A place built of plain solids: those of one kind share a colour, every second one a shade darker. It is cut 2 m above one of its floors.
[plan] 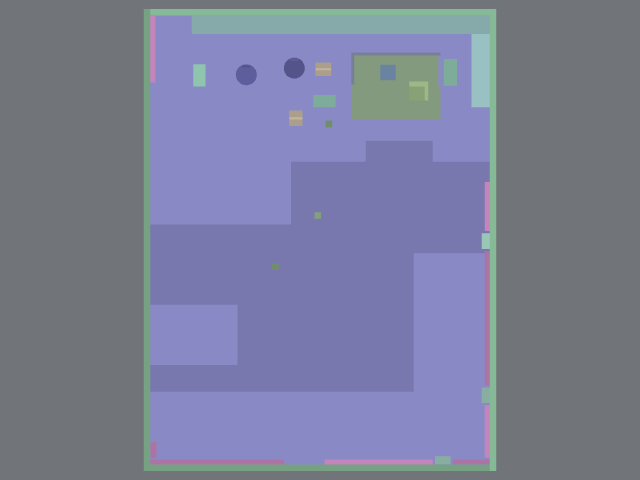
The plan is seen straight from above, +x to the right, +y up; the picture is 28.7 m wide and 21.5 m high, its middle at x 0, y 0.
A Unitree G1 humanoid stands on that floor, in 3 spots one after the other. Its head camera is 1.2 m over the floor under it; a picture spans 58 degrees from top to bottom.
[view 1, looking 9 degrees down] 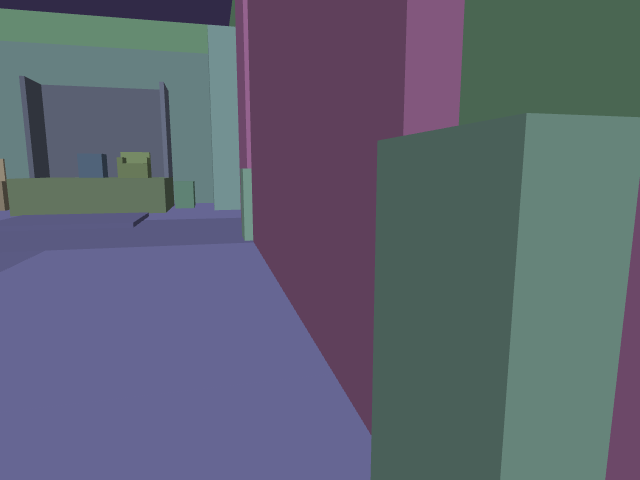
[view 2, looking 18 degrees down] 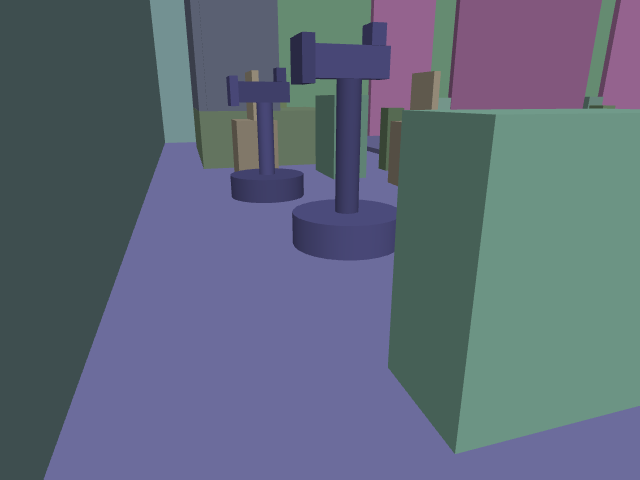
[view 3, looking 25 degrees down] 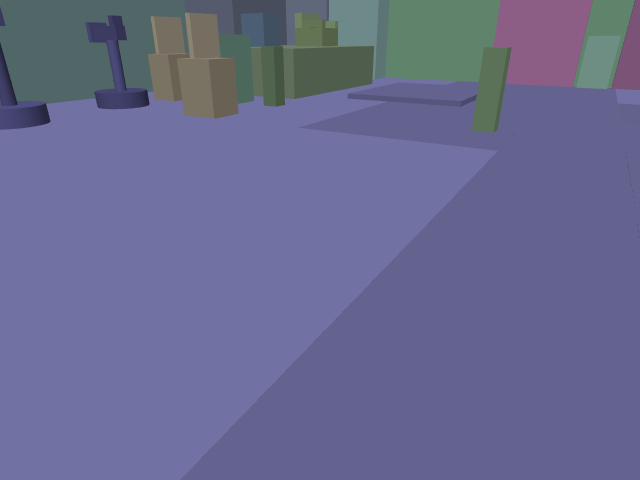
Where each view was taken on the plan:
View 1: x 6.71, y -7.96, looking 76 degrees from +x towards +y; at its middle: drape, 2.80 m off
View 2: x -6.71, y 8.68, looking -17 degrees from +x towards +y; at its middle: pedestal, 3.39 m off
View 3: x -6.71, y -0.12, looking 31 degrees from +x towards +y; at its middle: floor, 2.84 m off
